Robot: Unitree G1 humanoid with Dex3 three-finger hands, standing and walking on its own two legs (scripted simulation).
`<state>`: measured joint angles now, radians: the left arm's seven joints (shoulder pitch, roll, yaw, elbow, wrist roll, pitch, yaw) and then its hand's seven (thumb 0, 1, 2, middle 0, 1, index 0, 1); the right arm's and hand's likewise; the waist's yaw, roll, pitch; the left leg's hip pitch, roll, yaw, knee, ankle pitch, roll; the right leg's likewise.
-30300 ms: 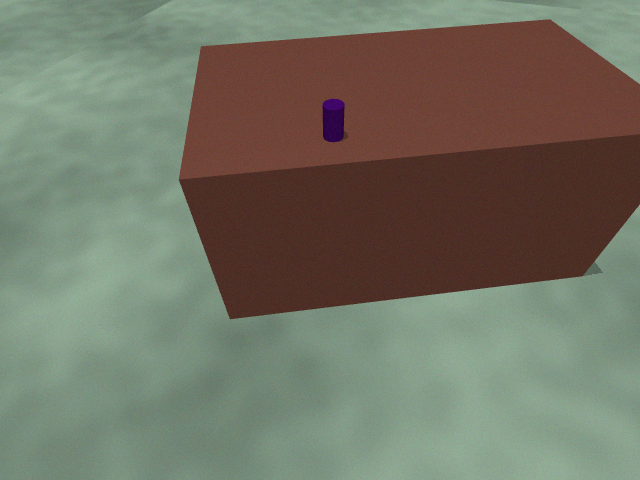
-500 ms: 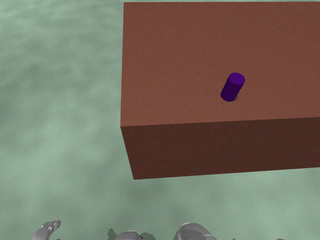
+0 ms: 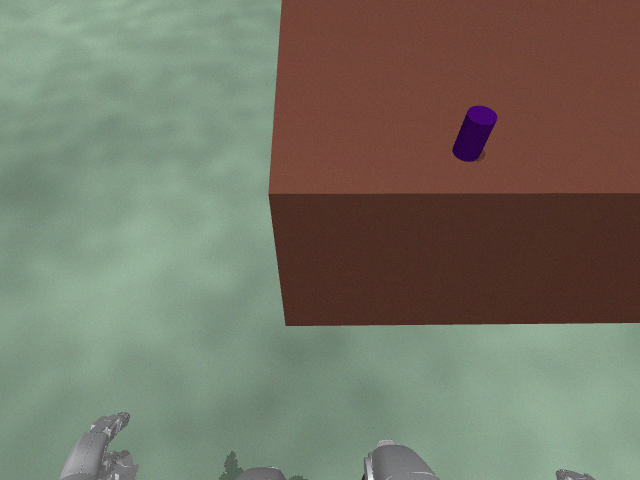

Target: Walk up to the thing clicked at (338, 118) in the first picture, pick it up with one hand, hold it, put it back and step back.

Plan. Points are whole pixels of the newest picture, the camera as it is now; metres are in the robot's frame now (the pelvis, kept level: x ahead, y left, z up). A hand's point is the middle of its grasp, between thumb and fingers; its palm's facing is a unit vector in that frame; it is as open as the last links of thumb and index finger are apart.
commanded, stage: step back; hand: right
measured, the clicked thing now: (473, 134) +0.72 -0.26 -0.06
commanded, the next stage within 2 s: none
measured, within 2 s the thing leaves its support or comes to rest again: neither
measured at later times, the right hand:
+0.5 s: hand out of the picture -0.06 -0.32 -0.14, palm faces +0.01 +0.92 -0.40, open 7.4 cm
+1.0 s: hand out of the picture -0.19 -0.35 -0.14, palm faces -0.02 +0.91 -0.41, open 7.4 cm
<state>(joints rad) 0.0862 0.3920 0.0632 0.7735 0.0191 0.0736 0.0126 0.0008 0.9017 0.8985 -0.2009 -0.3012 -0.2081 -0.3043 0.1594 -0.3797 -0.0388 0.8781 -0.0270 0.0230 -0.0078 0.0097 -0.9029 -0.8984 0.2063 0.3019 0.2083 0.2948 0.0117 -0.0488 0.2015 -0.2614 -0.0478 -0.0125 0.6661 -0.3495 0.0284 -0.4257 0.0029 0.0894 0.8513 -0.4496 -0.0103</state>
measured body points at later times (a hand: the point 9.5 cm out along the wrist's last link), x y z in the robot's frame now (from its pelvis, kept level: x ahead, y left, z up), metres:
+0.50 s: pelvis -0.15 -0.04 +0.01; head -0.10 -0.07 +0.45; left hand -0.06 +0.27 -0.10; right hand -0.06 -0.37 -0.12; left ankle -0.14 +0.10 -0.65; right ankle -0.15 -0.16 -0.72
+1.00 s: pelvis -0.33 -0.07 -0.01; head -0.28 -0.08 +0.44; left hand -0.24 +0.24 -0.12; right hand -0.19 -0.39 -0.11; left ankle -0.22 +0.07 -0.72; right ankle -0.37 -0.20 -0.72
